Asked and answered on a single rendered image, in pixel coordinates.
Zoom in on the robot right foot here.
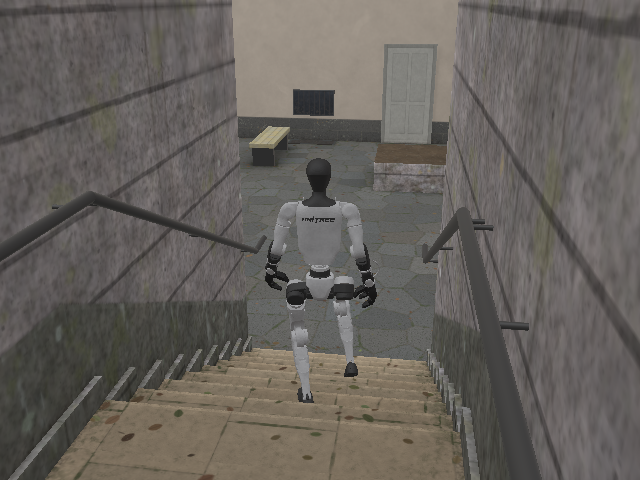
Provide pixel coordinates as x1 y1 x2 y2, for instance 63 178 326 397
344 362 358 377

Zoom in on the robot right hand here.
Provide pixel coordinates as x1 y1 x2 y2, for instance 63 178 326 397
353 284 377 308

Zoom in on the left robot forearm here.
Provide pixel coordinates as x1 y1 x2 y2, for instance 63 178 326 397
265 240 282 275

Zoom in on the left robot upper arm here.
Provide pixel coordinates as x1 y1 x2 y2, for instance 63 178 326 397
270 201 299 256

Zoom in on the robot left hand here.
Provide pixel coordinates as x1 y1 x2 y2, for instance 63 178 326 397
265 270 289 291

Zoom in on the right robot forearm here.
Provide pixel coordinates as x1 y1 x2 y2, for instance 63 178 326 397
355 243 375 288

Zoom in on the right robot upper arm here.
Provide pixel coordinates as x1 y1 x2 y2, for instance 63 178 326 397
340 202 366 259

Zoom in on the left robot shin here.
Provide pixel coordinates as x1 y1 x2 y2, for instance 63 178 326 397
291 330 311 400

